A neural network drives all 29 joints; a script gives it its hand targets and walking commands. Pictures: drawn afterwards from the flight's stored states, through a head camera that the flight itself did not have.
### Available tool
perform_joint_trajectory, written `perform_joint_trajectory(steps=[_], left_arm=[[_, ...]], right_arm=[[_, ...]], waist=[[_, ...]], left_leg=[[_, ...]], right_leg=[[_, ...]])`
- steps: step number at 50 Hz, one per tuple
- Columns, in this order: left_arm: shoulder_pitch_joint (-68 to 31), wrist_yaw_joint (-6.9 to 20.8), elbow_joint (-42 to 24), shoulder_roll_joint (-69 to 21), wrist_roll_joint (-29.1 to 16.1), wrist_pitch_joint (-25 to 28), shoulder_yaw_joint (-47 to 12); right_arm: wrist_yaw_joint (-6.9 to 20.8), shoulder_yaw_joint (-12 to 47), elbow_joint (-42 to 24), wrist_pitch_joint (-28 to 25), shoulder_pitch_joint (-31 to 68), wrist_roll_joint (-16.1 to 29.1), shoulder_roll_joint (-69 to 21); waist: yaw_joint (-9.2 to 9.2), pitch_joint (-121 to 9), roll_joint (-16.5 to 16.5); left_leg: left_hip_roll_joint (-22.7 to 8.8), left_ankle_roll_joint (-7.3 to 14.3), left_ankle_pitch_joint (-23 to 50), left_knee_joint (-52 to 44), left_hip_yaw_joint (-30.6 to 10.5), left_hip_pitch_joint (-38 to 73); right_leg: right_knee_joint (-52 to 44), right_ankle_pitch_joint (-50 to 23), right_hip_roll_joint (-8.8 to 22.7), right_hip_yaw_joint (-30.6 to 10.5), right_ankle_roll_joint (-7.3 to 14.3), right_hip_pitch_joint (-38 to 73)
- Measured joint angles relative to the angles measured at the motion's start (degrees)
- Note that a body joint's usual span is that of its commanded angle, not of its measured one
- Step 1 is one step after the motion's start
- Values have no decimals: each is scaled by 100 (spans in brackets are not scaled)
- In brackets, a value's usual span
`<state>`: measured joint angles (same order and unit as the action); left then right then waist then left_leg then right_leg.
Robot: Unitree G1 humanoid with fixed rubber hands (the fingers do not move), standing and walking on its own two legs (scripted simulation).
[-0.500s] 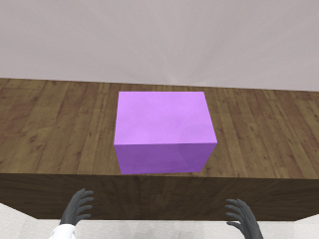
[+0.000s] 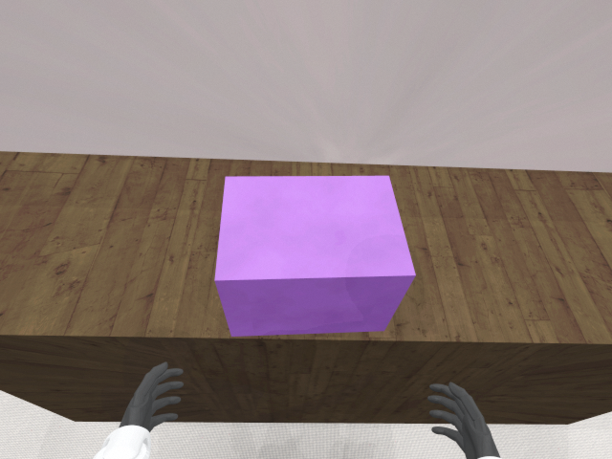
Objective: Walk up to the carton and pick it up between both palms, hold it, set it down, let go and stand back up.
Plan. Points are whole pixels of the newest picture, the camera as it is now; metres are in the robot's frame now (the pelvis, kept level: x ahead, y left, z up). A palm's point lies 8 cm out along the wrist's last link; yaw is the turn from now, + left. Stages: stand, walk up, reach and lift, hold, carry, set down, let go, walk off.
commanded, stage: let go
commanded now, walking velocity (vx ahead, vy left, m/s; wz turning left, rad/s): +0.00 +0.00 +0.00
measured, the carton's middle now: (308, 257) +0.38 +0.01 +0.00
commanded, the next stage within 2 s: stand in 0.34 s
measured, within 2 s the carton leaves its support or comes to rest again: neither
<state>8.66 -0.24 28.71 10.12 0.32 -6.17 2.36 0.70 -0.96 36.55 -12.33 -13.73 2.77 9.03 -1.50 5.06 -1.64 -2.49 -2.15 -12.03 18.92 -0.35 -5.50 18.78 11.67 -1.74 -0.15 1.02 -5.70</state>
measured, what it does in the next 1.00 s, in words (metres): stands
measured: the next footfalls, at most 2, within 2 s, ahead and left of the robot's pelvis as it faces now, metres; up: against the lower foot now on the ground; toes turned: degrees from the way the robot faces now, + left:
none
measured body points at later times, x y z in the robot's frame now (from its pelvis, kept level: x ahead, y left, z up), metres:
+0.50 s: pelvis +0.00 +0.00 +0.00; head +0.02 +0.02 +0.45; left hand +0.15 +0.26 -0.11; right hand +0.14 -0.26 -0.09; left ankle -0.02 +0.14 -0.75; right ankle -0.02 -0.10 -0.75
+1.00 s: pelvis +0.00 +0.01 +0.00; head +0.00 +0.01 +0.45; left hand +0.09 +0.30 -0.12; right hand +0.13 -0.29 -0.10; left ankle -0.02 +0.14 -0.75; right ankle -0.02 -0.10 -0.75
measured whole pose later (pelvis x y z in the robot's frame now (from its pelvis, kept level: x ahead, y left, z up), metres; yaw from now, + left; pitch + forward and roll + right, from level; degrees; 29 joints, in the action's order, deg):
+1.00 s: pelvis +0.00 +0.01 +0.00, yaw +0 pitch -2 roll -1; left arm 10.3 0.6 52.7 19.2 0.3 0.5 2.4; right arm 0.3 -1.0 41.7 -1.0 -13.2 0.3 20.6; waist -1.5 1.7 0.3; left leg -2.5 -1.6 -14.2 23.6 -0.3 -7.6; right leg 22.1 13.1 -1.7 -0.2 1.0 -7.2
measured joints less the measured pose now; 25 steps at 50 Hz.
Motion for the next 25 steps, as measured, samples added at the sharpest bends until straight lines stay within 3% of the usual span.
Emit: perform_joint_trajectory(steps=[17, 25], left_arm=[[4, 0, 9, 0, 0, -2, 0], [88, 0, 906, 521, 0, 457, 3]], right_arm=[[0, 0, 178, -37, 55, -3, 44], [-32, -2, 224, 872, 56, -246, 773]], waist=[[0, 0, -3], [0, -153, 25]], left_leg=[[0, -3, 0, 18, 1, 3], [0, 19, -169, 346, 1, -169]], right_leg=[[23, 2, 1, 0, 0, 0], [286, 140, 0, -1, 0, -143]])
